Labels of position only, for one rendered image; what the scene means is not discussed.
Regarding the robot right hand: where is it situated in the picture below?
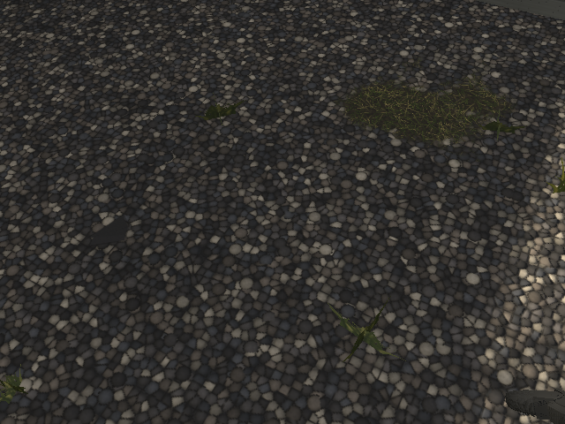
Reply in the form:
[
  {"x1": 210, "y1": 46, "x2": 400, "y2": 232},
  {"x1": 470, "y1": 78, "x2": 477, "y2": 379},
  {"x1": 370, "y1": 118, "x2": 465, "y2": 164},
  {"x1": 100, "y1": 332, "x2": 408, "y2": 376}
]
[{"x1": 505, "y1": 389, "x2": 565, "y2": 424}]

